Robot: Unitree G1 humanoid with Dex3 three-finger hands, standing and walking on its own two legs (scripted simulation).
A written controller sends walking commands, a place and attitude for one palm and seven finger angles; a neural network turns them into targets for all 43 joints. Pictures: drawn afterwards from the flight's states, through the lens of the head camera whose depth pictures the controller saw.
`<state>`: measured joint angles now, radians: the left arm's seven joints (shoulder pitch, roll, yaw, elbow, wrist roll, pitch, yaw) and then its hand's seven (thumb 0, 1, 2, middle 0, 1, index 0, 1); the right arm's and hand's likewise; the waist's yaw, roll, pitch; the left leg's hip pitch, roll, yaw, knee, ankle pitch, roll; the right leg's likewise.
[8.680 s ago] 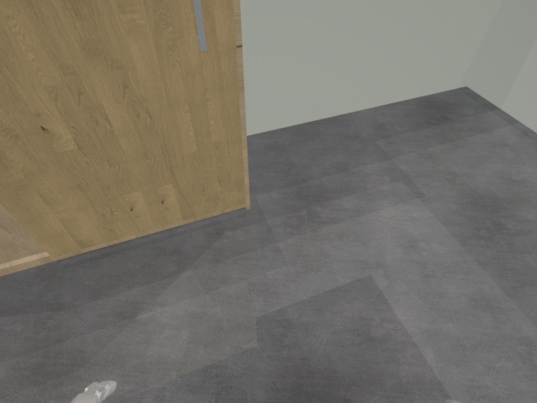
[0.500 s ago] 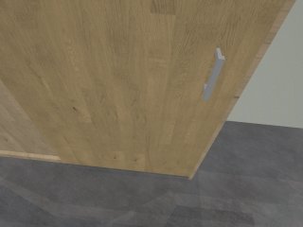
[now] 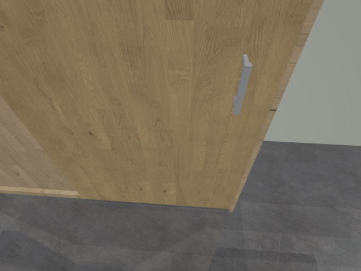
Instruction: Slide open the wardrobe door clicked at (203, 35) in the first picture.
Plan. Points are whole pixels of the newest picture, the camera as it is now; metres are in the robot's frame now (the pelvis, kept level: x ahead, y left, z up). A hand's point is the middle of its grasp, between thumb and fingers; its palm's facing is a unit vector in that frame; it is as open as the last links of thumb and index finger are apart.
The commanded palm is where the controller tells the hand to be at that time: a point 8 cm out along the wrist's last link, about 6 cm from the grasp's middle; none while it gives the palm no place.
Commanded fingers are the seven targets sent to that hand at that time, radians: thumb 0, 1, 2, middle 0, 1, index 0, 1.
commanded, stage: come to a stop and stand still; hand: right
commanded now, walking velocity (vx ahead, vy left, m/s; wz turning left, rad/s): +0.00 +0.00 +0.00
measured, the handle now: (240, 86) +0.54 -0.12 +0.13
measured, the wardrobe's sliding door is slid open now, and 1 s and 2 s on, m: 0.00 0.00 0.00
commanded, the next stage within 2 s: look again from close up in 0.68 s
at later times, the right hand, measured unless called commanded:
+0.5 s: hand out of the picture +0.06 -0.21 -0.17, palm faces +0.00 +0.97 -0.23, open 7.4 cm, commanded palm none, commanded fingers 0.00 -0.90 -0.90 0.20 0.30 0.20 0.30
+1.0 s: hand out of the picture +0.05 -0.20 -0.18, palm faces -0.02 +0.98 -0.18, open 7.4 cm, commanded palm none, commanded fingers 0.00 -0.90 -0.90 0.20 0.30 0.20 0.30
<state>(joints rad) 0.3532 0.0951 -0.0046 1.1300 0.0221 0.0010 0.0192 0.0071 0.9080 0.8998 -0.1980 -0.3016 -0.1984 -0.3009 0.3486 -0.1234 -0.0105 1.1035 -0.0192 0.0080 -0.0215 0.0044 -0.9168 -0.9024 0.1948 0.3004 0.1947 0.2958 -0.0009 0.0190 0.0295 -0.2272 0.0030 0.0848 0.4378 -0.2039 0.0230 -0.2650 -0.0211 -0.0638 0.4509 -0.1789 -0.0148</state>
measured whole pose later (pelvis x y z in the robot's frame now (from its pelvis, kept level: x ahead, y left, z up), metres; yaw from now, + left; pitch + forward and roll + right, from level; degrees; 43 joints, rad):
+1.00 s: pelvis +0.05 -0.03 +0.00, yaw +1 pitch -1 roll +0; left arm 0.26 0.17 -0.02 1.11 0.01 -0.03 0.02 0.01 0.91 0.90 -0.20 -0.30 -0.20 -0.30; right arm 0.28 -0.15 0.01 1.09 -0.02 -0.01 -0.03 0.00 -0.91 -0.90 0.20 0.30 0.20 0.30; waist 0.00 0.00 0.04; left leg -0.15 0.04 0.04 0.44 -0.28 -0.02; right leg -0.16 0.02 -0.10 0.43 -0.25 -0.05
